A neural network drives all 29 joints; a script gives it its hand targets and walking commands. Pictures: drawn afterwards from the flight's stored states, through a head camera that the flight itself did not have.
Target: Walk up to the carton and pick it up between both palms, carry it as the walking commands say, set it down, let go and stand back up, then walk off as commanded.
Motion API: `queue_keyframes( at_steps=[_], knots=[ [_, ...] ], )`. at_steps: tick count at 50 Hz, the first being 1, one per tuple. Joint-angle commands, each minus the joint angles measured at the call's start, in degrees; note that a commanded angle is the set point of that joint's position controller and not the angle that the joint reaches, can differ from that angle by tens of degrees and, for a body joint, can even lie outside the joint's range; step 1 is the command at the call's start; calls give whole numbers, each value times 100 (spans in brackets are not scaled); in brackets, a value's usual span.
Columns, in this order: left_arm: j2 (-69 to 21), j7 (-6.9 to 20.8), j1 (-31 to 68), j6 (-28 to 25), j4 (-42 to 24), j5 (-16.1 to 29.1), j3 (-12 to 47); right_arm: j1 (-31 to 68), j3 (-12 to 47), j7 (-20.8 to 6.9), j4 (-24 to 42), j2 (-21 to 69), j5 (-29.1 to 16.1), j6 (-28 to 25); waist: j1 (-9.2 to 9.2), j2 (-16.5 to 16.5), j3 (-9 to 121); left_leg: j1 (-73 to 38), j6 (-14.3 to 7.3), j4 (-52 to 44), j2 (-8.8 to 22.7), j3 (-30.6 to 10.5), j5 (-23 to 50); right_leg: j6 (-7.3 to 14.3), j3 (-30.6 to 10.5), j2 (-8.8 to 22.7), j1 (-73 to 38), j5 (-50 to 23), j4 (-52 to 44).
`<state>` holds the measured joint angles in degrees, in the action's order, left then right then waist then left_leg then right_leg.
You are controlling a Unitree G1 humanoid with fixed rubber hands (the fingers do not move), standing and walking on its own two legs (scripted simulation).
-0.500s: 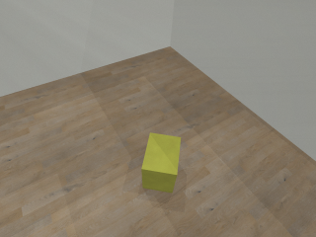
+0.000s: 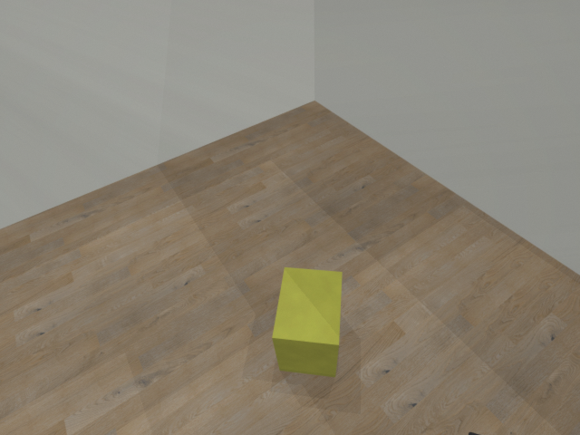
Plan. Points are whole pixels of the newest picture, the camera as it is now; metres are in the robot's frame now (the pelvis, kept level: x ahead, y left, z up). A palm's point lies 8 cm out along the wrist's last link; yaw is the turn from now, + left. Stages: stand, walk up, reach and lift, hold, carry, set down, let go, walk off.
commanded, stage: walk up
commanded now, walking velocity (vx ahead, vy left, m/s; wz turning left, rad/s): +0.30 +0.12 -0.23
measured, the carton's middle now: (310, 322) +0.59 -0.02 -0.65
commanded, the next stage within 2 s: stand in 0.96 s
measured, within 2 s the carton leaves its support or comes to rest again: neither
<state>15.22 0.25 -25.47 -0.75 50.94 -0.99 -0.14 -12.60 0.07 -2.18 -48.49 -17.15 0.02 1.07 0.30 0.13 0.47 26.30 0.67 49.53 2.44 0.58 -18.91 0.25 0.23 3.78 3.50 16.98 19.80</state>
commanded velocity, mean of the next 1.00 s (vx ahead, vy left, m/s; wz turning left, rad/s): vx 0.11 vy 0.04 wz -0.08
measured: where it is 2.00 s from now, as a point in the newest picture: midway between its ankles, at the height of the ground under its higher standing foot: outside the picture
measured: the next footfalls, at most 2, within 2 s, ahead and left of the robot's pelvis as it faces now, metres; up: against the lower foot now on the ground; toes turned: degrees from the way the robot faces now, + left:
left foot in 0.16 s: +0.17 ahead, +0.18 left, +0.00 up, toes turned +1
right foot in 0.46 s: +0.22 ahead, -0.10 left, +0.00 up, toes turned -2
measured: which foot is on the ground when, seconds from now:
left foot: up 0.00-0.14, down 0.16-0.48, up 0.50-0.70, down 0.72-1.00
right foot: down 0.00-0.16, up 0.18-0.44, down 0.46-1.00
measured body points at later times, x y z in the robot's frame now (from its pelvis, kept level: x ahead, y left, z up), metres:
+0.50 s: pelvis +0.15 +0.01 -0.02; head +0.15 -0.01 +0.43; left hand +0.23 +0.27 -0.14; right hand +0.20 -0.25 -0.17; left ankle +0.13 +0.17 -0.74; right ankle +0.18 -0.10 -0.75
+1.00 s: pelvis +0.18 +0.01 -0.01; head +0.19 +0.00 +0.44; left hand +0.26 +0.26 -0.14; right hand +0.22 -0.25 -0.16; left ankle +0.15 +0.15 -0.75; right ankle +0.18 -0.10 -0.75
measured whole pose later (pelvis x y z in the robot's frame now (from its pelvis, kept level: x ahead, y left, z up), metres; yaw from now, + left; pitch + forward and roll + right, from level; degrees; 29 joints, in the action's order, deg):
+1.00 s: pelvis +0.18 +0.01 -0.01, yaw -4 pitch +1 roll +1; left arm 14.1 -0.5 -16.1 0.1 50.7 -0.8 -0.1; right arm -14.1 0.1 1.4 -54.9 -13.4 0.0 0.8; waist -0.1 -0.1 0.0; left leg 9.9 1.9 26.6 2.5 3.7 -17.2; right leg 1.4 1.1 0.1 15.3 14.6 29.2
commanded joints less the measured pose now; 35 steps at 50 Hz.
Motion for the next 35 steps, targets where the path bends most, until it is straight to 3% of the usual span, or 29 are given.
queue_keyframes(
  at_steps=[1, 2, 4, 5, 6, 7, 8, 9, 10, 11, 12, 14, 15, 16, 18, 19, 20, 21, 22, 23, 24, 25, 27, 28, 29, 30, 31, 32, 35],
  knots=[
    [990, -114, -738, -186, 38, -47, -480, 1180, -123, -35, 411, -141, 132, -119, -668, -939, -444, 949, 311, -997, 7, 430, 195, 820, -1375, 1214, -1084, -2352, -497],
    [1010, -108, -694, -156, 145, -44, -503, 1192, -106, -21, 433, -86, 93, -200, -686, -1253, -308, 870, 280, -1316, -11, 574, 68, 786, -1076, 1123, -1318, -3002, -161],
    [932, -74, -349, -125, 32, -23, -474, 706, -60, 28, 323, 37, 58, -260, -398, -1251, -22, -291, 255, -2129, -256, 824, 335, 617, -825, 1004, -576, -3614, 179],
    [1013, -97, 42, -98, -82, 34, -494, 92, -72, 48, 90, -67, 62, -245, -40, -1078, 278, -1463, 232, -2862, -307, 810, 984, 420, -739, 881, -62, -3311, 488],
    [866, -94, 57, -144, -160, 124, -465, -720, -203, 157, -220, -251, 131, -312, 214, -379, 816, -2617, 225, -3038, -106, 794, 1541, 330, -329, 526, 291, -3061, 1568],
    [496, -70, -104, -173, -182, 160, -337, -1326, -350, 234, -404, -610, 227, -350, 469, 375, 1003, -3836, 77, -2967, 778, -110, 1403, 50, -217, 170, 1670, -1479, 2550],
    [335, -69, 0, -175, -383, 67, -261, -1583, -471, 285, -408, -1116, 278, -291, 487, 1501, 955, -4309, -325, -3193, 1997, -1761, 2026, -90, 70, -319, 3052, 1409, 3599],
    [285, -98, 496, -92, -558, -22, -290, -1474, -452, 227, -377, -1150, 177, -229, 424, 1441, 506, -3400, -542, -3449, 2156, -2006, 1346, 19, -205, -147, 2979, 2008, 4069],
    [479, -23, 546, -60, -547, -18, -372, -974, -420, 233, -269, -930, 112, -233, 272, 1026, 191, -2792, -834, -3568, 2070, -1800, 621, 19, -245, -23, 3070, 1706, 4506],
    [506, 41, 652, -59, -565, -40, -367, -574, -396, 211, -216, -718, 133, -202, 161, 774, -179, -2142, -791, -3839, 1864, -1474, -541, 31, -144, 143, 3011, 1398, 4489],
    [434, 105, 723, -47, -547, -80, -380, -301, -343, 212, -115, -592, 135, -198, 13, 878, -543, -1325, -613, -3995, 1531, -1080, -869, -11, -34, 111, 2605, 1078, 4270],
    [363, 138, 524, -1, -415, -110, -333, -227, -320, 232, -134, -531, 146, -184, -74, 1088, -488, -981, -455, -3947, 1158, -267, -651, -170, 373, -63, 2061, 814, 3329],
    [424, 166, 374, 16, -378, -117, -353, -185, -310, 264, -186, -608, 110, -179, -121, 1161, -461, -1027, -527, -3902, 1216, -189, -613, -232, 432, -78, 2015, 798, 3085],
    [340, 114, 460, 14, -365, -124, -342, -141, -313, 258, -165, -578, 104, -155, -139, 819, -285, -1142, -604, -3769, 1188, -166, -564, -244, 485, -165, 1745, 858, 2698],
    [292, 128, 689, -3, -317, -111, -288, -471, -365, 257, -292, -631, 123, -126, -52, 948, -310, -1179, -569, -3581, 995, -12, -410, -255, 626, -230, 1546, 526, 2069],
    [264, 114, 627, 35, -279, -85, -256, -287, -409, 260, -267, -725, 127, -118, -140, 907, -258, -1269, -598, -3407, 1157, -37, -719, -209, 558, -217, 1548, 241, 1678],
    [119, 102, 475, -17, -210, -45, -221, -153, -403, 243, -247, -651, 173, -100, -237, 1243, -235, -1161, -505, -3103, 1031, 117, -447, -135, 714, -275, 1145, -297, 1199],
    [222, 48, 133, -64, -4, -52, -240, -64, -399, 257, -275, -602, 176, -87, -420, 660, 92, -1246, -488, -2538, 887, 130, -148, -68, 698, -306, 789, -504, 798],
    [423, 1, -94, -119, 121, -35, -295, -17, -368, 257, -179, -445, 175, -114, -397, 223, 218, -996, -356, -1813, 586, 296, 204, 73, 71, -19, 454, -763, 417],
    [698, -93, 256, -101, 47, 16, -291, 13, -238, 318, -48, 11, 90, -78, -162, -1122, -95, -813, 3, -1281, 60, 534, 434, 246, -1031, 769, 737, -2879, -20],
    [908, -113, 458, -61, -77, 48, -278, 17, -224, 374, 30, 38, 61, -1, -126, -1524, -261, -821, 126, -915, -217, 355, -835, 706, -1743, 1167, 1097, -4607, -51],
    [924, -96, 698, -62, -140, 29, -294, -205, -257, 355, -69, -79, 14, 46, -34, -1394, -256, -957, 180, -980, -167, 220, -1255, 900, -1551, 1257, 1100, -5171, 166],
    [753, -154, 586, -8, -132, -3, -293, -272, -220, 309, -128, -72, 50, 116, -120, -1386, 68, -893, 99, -906, -94, 230, -1142, 784, -1300, 1112, 541, -4585, 181],
    [654, -179, 627, -1, -171, 17, -282, -178, -231, 328, -176, -54, 45, 110, -47, -873, 84, -939, 108, -1205, -202, 324, -879, 724, -1336, 927, 395, -4422, 142],
    [642, -225, 528, 12, -50, 29, -293, -171, -239, 340, -162, -53, 31, 103, -113, -1092, 290, -930, 79, -1268, -186, 328, -815, 721, -1351, 956, 168, -4439, 150],
    [564, -231, 497, 51, -39, 50, -330, -286, -197, 361, -188, 80, 26, 69, -60, -820, 308, -1031, 101, -1809, -174, 363, -574, 713, -1254, 921, 6, -4773, 322],
    [572, -252, 695, 41, -99, 84, -324, -498, -207, 377, -261, 98, -5, 12, 18, -479, 597, -1256, 82, -2188, -83, 293, -176, 675, -1067, 815, -225, -5018, 625],
    [565, -221, 690, 50, -97, 122, -374, -512, -253, 410, -303, 24, 14, -31, 50, -741, 808, -1747, 27, -2451, -31, 452, 515, 509, -847, 705, 15, -4843, 715],
    [289, -191, 920, 72, -105, 137, -247, -745, -273, 409, -438, -154, 35, -65, 9, -218, 686, -2265, -86, -2653, 498, 150, 2835, 227, -421, 177, 554, -2903, 846]
  ],
)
